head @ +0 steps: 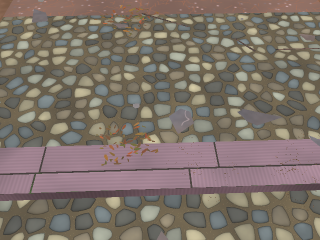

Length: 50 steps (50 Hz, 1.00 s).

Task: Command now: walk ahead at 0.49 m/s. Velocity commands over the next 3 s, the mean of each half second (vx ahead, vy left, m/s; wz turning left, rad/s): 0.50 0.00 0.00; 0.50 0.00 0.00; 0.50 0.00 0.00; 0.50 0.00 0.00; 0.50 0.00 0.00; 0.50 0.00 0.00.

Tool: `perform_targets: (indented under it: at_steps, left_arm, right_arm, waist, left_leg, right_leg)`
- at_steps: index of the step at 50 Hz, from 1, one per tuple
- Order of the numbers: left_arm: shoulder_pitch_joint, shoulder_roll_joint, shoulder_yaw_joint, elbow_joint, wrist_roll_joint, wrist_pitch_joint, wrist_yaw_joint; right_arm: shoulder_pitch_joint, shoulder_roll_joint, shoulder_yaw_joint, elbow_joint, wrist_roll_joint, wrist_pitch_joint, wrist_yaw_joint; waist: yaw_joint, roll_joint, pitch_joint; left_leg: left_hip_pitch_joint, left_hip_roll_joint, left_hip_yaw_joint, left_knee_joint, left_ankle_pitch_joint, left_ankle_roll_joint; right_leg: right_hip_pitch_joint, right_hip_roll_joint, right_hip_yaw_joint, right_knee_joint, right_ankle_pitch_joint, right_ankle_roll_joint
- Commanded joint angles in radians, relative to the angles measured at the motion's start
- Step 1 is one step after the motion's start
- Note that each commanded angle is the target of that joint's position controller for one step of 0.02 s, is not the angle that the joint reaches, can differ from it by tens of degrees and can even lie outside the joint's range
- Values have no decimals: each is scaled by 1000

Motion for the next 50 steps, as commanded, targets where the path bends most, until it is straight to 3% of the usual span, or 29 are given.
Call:
perform_targets:
  at_steps: [1, 5, 10, 12, 13, 14, 15, 16, 17, 18, 19, 20, 21, 23, 25, 31, 38, 39, 40, 41, 42, 43, 44, 45, 46, 47, 48, 49, 50]
  left_arm:
    - [34, 47, 14, -42, 12, 4, 7]
    - [-129, 31, 7, -85, 3, -9, -6]
    - [-251, 48, 3, -135, -11, -18, -36]
    - [-228, 70, 10, -141, -11, -28, -46]
    - [-172, 89, 20, -130, -9, -33, -47]
    - [-41, 126, 42, -90, -8, -35, -43]
    - [165, 200, 69, -40, -1, -37, -35]
    - [294, 317, 98, -14, 15, -28, -33]
    - [309, 231, 75, -8, 13, -28, -37]
    - [211, 171, 54, -26, 8, -31, -37]
    - [110, 135, 41, -51, 6, -28, -37]
    - [44, 103, 30, -61, 8, -26, -42]
    - [13, 81, 22, -62, 13, -29, -46]
    - [30, 83, 24, -39, 16, -34, -51]
    - [65, 110, 31, -16, 17, -36, -44]
    - [154, 131, 33, 23, 8, -18, -17]
    - [241, 141, 38, 80, -2, 16, 0]
    - [265, 118, 32, 85, 1, 22, -2]
    - [294, 111, 25, 91, 9, 31, -3]
    - [274, 147, 31, 92, 1, 41, -2]
    - [223, 170, 35, 75, -6, 41, -2]
    - [175, 143, 21, 28, 15, 24, -6]
    - [288, -20, -18, 33, 20, -14, -20]
    - [219, 71, 4, 50, -19, -42, -23]
    - [131, 99, 14, 18, -44, -48, -26]
    - [67, 95, 16, -2, -39, -42, -23]
    - [46, 87, 23, -9, -25, -29, -18]
    - [65, 47, 18, -8, -18, -8, -18]
    - [98, 10, 12, -9, -19, 8, -18]
  right_arm:
    - [-42, -133, -21, -56, 2, -18, -19]
    - [37, -162, -26, -39, 19, -5, -34]
    - [109, -172, -32, -6, 27, 16, -36]
    - [100, -184, -38, -4, 27, 26, -39]
    - [77, -192, -40, -9, 26, 31, -40]
    - [60, -179, -34, -15, 21, 36, -39]
    - [50, -139, -17, -38, 5, 35, -39]
    - [153, -19, 21, -57, 2, 12, -29]
    - [150, -66, 13, -38, 20, -16, -23]
    - [54, -162, -12, -66, 47, -30, -19]
    - [-9, -167, -14, -82, 47, -31, -23]
    - [-42, -152, -17, -86, 33, -23, -29]
    - [-37, -137, -23, -84, 22, -9, -35]
    - [0, -90, -19, -73, 18, 17, -38]
    - [-30, -91, -23, -88, 13, 26, -41]
    - [-255, -62, -18, -155, 14, 21, -32]
    - [-406, -70, -10, -215, 23, 8, 4]
    - [-416, -87, -16, -219, 23, 1, 9]
    - [-384, -83, -23, -212, 22, -2, 10]
    - [-263, -93, -38, -179, 23, -5, 10]
    - [-75, -142, -60, -123, 24, -6, 7]
    - [140, -252, -88, -76, 12, 0, -9]
    - [159, -310, -89, -62, 2, 13, -12]
    - [187, -226, -79, -45, 5, 22, -18]
    - [103, -160, -60, -53, 6, 26, -21]
    - [3, -99, -39, -73, 8, 28, -15]
    - [-57, -66, -26, -86, 2, 28, -10]
    - [-56, -59, -21, -70, -16, 31, -8]
    - [-46, -58, -19, -53, -16, 33, -7]
  waist:
    - [47, 74, 53]
    - [-12, 75, 52]
    - [-48, 91, 78]
    - [-22, 104, 63]
    - [16, 112, 32]
    - [82, 103, -44]
    - [160, 47, -192]
    - [140, -212, -333]
    - [150, -218, -395]
    - [129, -146, -241]
    - [98, -72, -157]
    - [70, -17, -90]
    - [37, -27, -56]
    - [9, -39, -39]
    - [3, -24, -16]
    - [62, -28, 34]
    - [93, -26, 93]
    - [98, 0, 78]
    - [81, -17, 26]
    - [8, -59, -47]
    - [-86, -72, -142]
    - [-155, 57, -311]
    - [-70, 305, -402]
    - [-127, 184, -365]
    - [-96, 171, -209]
    - [-56, 104, -115]
    - [-23, 96, -39]
    - [4, 127, -2]
    - [31, 135, 14]
  left_leg:
    - [-108, 279, -206, -206, 72, 170]
    - [-21, 263, -157, -190, 83, 125]
    - [149, 328, -179, -116, 57, 110]
    - [193, 351, -192, -59, 112, 94]
    - [192, 343, -181, 6, 234, 80]
    - [171, 293, -140, 162, 396, 57]
    - [18, 233, -84, 439, 348, 22]
    - [-413, 60, -13, 843, -52, -59]
    - [-555, 48, -167, 1005, -422, -48]
    - [-637, 114, -182, 1056, -358, -24]
    - [-611, 172, -153, 1023, -258, -19]
    - [-569, 204, -137, 958, -190, -25]
    - [-507, 232, -139, 900, -146, -28]
    - [-447, 235, -122, 860, -100, -42]
    - [-493, 238, -116, 801, -36, -57]
    - [-521, 207, -79, 451, 206, -77]
    - [-584, 181, -66, 305, 95, -34]
    - [-528, 150, -27, 279, 41, -20]
    - [-406, 86, 34, 261, -17, -11]
    - [-232, 42, 60, 203, -7, 6]
    - [49, 69, 22, 155, 83, 35]
    - [433, 313, -250, 189, 229, 109]
    - [704, 551, -657, 155, 408, 275]
    - [622, 526, -659, 99, 280, 276]
    - [484, 477, -495, 74, 225, 226]
    - [312, 419, -389, 24, 181, 182]
    - [167, 382, -335, -33, 131, 161]
    - [81, 365, -302, -74, 118, 156]
    - [24, 355, -273, -100, 105, 152]
  right_leg:
    - [-17, -41, 1, -142, 161, 28]
    - [18, 4, -37, -432, 308, 37]
    - [11, 32, -41, -584, 215, 18]
    - [68, 49, -51, -625, 134, -11]
    - [160, 74, -73, -647, 108, -28]
    - [334, 108, -98, -669, 102, -53]
    - [635, 9, 11, -639, 130, -112]
    - [1040, -239, 449, -701, 29, -272]
    - [1078, -284, 689, -832, -57, -306]
    - [950, -250, 541, -840, -56, -245]
    - [800, -208, 392, -859, 22, -211]
    - [666, -164, 294, -899, 95, -193]
    - [578, -126, 221, -936, 137, -174]
    - [503, -94, 143, -979, 226, -180]
    - [503, -87, 90, -998, 317, -191]
    - [552, -60, 4, -1032, 284, -160]
    - [779, -145, 26, -953, 306, -142]
    - [796, -122, 10, -909, 417, -134]
    - [813, -99, 3, -812, 707, -127]
    - [796, -78, -16, -660, 906, -110]
    - [664, -48, -38, -463, 915, -81]
    - [366, 24, -72, -126, 488, -36]
    - [-31, 194, -19, 182, -380, 19]
    - [-129, 150, 102, 306, -377, 11]
    - [-200, 86, 42, 323, -309, 0]
    - [-177, 33, -6, 282, -220, 0]
    - [-137, 11, -19, 237, -161, 4]
    - [-109, 8, -36, 304, -163, 12]
    - [-113, 2, -36, 341, -159, 11]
